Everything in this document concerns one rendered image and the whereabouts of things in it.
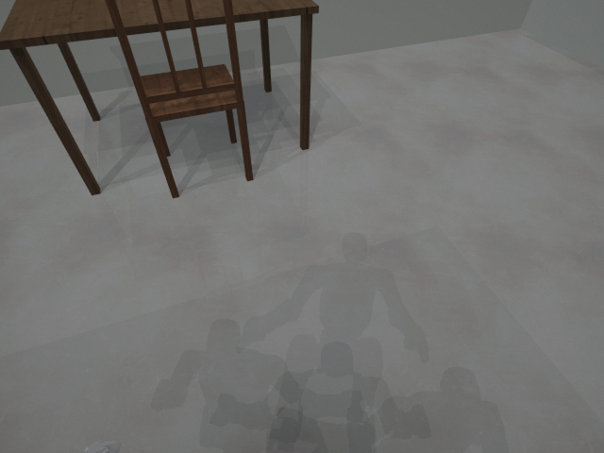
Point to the table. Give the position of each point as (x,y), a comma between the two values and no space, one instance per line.
(42,22)

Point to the chair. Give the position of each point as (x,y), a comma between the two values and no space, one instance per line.
(186,93)

